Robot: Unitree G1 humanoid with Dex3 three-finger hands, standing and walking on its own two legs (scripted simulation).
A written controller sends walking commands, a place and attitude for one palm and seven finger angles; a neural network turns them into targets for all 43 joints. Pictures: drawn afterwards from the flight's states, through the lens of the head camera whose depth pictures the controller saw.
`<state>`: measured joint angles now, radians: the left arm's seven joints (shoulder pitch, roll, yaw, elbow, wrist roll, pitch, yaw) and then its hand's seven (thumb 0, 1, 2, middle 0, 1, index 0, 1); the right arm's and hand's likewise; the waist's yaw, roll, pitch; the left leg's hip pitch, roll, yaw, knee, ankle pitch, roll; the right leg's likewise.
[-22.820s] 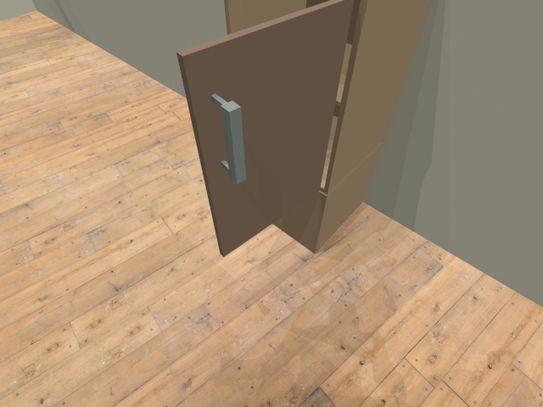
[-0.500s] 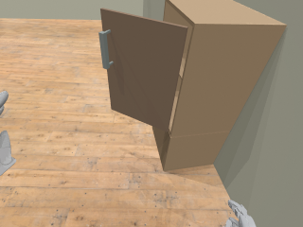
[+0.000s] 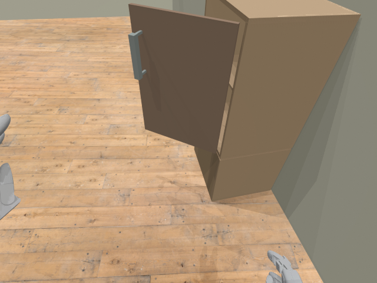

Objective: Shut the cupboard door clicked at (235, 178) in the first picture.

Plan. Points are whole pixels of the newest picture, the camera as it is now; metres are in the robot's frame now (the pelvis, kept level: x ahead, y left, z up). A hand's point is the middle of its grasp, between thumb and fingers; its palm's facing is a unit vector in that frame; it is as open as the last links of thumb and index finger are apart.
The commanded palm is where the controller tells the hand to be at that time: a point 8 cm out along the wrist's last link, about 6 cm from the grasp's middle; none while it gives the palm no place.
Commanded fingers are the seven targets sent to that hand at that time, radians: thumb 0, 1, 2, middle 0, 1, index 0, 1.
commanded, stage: stop stepping back and stand still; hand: left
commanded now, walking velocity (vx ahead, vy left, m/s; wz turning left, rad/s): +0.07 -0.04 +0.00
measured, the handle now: (139, 55) +0.88 +0.26 +0.08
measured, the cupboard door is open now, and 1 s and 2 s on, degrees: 53 53 53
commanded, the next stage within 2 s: let the arm hang, fingers relaxed in 0.38 s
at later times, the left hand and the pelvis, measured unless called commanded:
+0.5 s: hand (6, 184) +0.21 +0.30 +0.18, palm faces +0.42 -0.72 -0.56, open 7.4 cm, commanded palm none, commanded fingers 0.00 0.90 0.90 -0.20 -0.30 -0.20 -0.30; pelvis +0.02 +0.03 +0.00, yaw +2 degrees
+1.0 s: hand out of the picture -0.09 +0.23 -0.17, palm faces +0.13 -0.97 -0.22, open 7.2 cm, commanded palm none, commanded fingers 0.00 0.90 0.90 -0.20 -0.30 -0.20 -0.30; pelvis -0.01 +0.04 +0.00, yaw +6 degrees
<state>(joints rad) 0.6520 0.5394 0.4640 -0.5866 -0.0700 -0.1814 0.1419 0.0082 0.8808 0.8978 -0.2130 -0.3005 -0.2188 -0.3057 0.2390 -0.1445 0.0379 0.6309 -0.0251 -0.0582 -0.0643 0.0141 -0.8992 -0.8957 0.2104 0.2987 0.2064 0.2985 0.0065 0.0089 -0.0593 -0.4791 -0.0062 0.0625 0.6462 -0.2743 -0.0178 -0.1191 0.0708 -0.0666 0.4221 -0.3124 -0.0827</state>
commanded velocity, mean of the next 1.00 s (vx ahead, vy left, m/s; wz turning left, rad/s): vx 0.00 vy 0.00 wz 0.00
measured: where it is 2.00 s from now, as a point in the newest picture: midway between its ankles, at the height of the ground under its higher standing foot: outside the picture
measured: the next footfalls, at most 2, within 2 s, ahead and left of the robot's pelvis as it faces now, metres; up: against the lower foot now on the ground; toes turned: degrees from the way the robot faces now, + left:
left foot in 0.16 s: +0.11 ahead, +0.16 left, +0.00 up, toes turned +7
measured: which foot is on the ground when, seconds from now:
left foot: up 0.00-0.14, down 0.16-1.00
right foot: down 0.00-1.00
